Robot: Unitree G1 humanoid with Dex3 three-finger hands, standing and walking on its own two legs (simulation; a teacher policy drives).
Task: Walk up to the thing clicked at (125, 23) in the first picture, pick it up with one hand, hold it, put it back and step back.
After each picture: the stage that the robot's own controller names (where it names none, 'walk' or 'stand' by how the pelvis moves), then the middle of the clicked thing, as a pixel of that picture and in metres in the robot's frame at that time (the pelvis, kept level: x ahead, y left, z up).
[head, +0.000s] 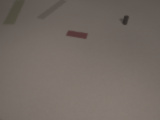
stand; (125, 20) +1.90 -0.65 -0.72
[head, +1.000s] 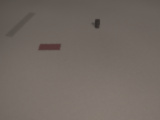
walk; (97, 23) +1.86 -0.12 -0.69
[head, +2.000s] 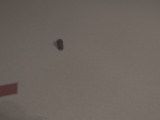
walk; (60, 44) +1.27 +0.25 -0.71
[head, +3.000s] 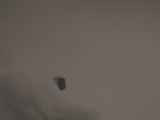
walk; (61, 83) +0.79 +0.21 -0.71
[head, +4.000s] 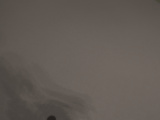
stand; out of the picture +0.44 +0.19 -0.70
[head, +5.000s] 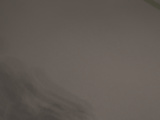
stand; out of the picture +0.39 +0.21 -0.73
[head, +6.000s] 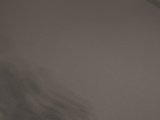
stand; out of the picture +0.38 +0.20 -0.73
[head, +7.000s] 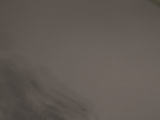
stand; out of the picture +0.36 +0.20 -0.73
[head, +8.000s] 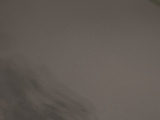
stand; out of the picture +0.37 +0.20 -0.73
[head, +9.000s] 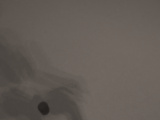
go down; (44, 108) +0.39 +0.22 -0.63
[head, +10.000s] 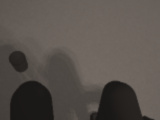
go down; (19, 62) +0.44 +0.26 -0.30
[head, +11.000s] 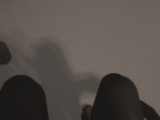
close in; (0, 53) +0.44 +0.28 -0.26
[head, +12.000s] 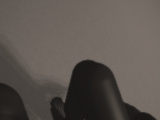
close; out of the picture +0.42 +0.31 -0.21
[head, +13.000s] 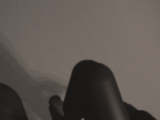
close; out of the picture +0.41 +0.32 -0.22
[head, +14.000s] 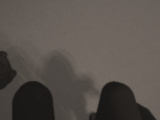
lift; (0, 71) +0.34 +0.28 -0.08
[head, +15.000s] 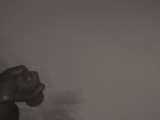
hold; (31, 89) +0.33 +0.17 +0.04
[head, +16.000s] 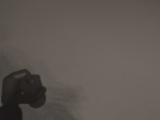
hold; (34, 92) +0.33 +0.17 -0.01
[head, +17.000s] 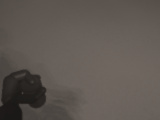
hold; (34, 92) +0.33 +0.18 -0.01
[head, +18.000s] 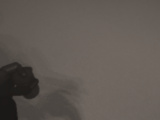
crouch; (27, 84) +0.36 +0.19 -0.05
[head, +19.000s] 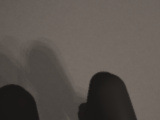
lower; out of the picture +0.47 +0.29 -0.11
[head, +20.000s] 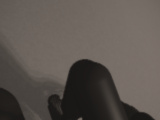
lower; out of the picture +0.41 +0.33 -0.22
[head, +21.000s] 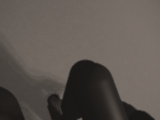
lower; out of the picture +0.41 +0.33 -0.22
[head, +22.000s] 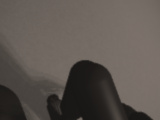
lower; out of the picture +0.41 +0.33 -0.23
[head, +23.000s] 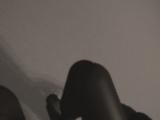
lower; out of the picture +0.42 +0.33 -0.23
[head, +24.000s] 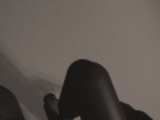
open; out of the picture +0.41 +0.33 -0.23
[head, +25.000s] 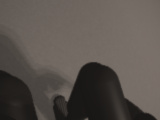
stand; out of the picture +0.41 +0.32 -0.23
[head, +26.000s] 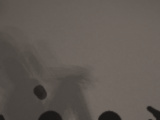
walk; (40, 92) +0.43 +0.24 -0.53
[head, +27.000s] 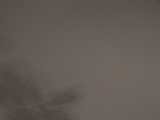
stand; out of the picture +0.39 +0.21 -0.67
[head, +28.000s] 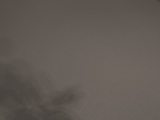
stand; out of the picture +0.40 +0.22 -0.67
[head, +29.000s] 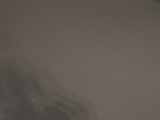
stand; out of the picture +0.40 +0.20 -0.71
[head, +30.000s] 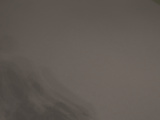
stand; out of the picture +0.40 +0.21 -0.73
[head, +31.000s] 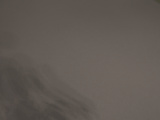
stand; out of the picture +0.38 +0.21 -0.73
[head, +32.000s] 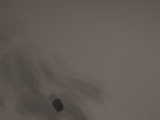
walk; (58, 105) +0.48 +0.24 -0.69
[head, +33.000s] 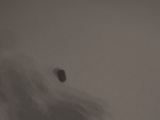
walk; (61, 76) +0.74 +0.20 -0.70
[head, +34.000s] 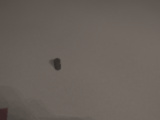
stand; (57, 64) +1.02 +0.23 -0.70
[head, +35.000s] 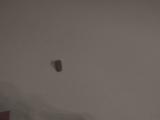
stand; (58, 66) +0.99 +0.21 -0.72
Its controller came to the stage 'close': yes
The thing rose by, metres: 0.70
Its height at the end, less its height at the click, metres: +0.00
